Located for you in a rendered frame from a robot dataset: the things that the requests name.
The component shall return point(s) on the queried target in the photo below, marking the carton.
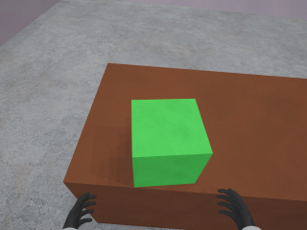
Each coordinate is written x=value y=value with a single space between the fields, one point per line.
x=169 y=144

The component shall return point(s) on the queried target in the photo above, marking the robot right hand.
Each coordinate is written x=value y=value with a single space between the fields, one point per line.
x=239 y=210

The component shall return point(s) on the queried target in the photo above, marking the pedestal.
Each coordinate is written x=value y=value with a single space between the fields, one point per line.
x=256 y=126

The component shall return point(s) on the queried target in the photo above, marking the robot left hand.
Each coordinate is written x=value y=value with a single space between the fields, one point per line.
x=73 y=219

